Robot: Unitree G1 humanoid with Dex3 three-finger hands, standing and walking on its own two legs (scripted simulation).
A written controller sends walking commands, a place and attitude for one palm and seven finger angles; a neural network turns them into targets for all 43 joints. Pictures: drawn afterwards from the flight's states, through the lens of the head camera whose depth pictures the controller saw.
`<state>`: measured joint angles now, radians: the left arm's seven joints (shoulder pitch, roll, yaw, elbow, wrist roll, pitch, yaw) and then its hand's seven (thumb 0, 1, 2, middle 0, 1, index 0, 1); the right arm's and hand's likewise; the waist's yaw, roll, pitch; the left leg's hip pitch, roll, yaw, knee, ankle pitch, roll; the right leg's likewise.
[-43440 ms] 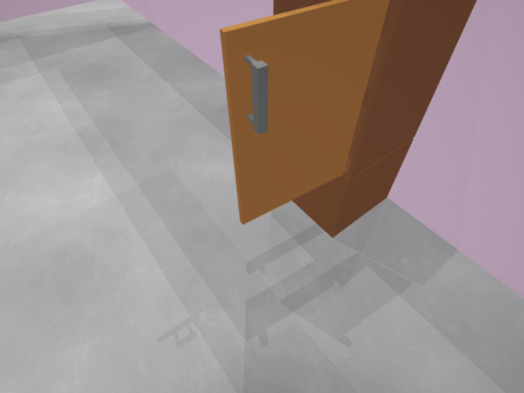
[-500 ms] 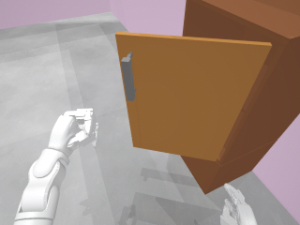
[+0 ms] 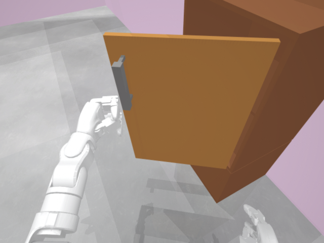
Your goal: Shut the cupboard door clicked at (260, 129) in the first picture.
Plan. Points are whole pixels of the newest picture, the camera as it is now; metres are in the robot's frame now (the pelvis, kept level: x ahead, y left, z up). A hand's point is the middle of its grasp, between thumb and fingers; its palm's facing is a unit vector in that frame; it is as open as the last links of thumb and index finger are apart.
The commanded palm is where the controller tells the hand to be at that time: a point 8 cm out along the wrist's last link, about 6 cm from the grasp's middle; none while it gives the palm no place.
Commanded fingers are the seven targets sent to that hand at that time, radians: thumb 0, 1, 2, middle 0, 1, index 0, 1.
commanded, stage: bring the fist close to the handle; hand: left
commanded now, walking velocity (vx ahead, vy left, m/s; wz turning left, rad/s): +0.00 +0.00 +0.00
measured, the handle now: (124, 83) +0.50 +0.14 +0.13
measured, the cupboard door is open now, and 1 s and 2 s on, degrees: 54 53 39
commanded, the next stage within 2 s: push the door shut along its arc in 0.62 s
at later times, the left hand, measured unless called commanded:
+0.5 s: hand (127, 103) +0.42 +0.12 +0.14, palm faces -0.07 -1.00 -0.03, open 3.1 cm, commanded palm +0.39 +0.16 +0.14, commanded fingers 0.00 0.90 0.90 -1.30 -1.50 -1.30 -1.50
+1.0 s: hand (132, 98) +0.43 +0.11 +0.14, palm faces -0.16 -0.99 -0.03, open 3.1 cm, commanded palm +0.42 +0.16 +0.14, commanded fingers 0.00 0.90 0.90 -1.30 -1.50 -1.30 -1.50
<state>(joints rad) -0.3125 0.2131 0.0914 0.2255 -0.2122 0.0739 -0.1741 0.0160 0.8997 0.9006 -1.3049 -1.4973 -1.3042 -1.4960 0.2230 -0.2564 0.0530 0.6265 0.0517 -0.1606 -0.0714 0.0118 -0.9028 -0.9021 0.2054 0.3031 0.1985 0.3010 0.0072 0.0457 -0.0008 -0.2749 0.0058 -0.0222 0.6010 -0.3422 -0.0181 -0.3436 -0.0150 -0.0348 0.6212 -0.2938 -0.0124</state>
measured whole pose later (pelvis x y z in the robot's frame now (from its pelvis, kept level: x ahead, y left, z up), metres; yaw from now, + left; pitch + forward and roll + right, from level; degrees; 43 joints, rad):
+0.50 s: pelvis +0.00 +0.00 +0.00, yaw -2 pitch +4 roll +1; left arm -0.55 0.22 0.18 0.60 -0.17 -0.10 -0.13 0.02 0.90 0.90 -1.30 -1.50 -1.30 -1.50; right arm 0.31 -0.26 0.02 0.64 0.05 -0.07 -0.05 0.01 -0.90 -0.90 0.20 0.30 0.20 0.30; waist -0.03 0.03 -0.03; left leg -0.32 0.02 0.01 0.60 -0.34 -0.02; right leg -0.41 0.00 0.00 0.63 -0.28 -0.02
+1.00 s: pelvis -0.02 +0.01 +0.00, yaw -1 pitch +4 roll +1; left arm -0.78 0.25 0.14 0.87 -0.16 -0.13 -0.17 0.02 0.90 0.90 -1.31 -1.50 -1.31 -1.50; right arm 0.26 -0.25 0.05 0.64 0.05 -0.09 -0.05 0.01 -0.90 -0.90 0.21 0.30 0.20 0.30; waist -0.05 0.02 -0.01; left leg -0.39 0.00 0.00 0.64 -0.33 -0.01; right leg -0.46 -0.02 -0.01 0.65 -0.27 0.00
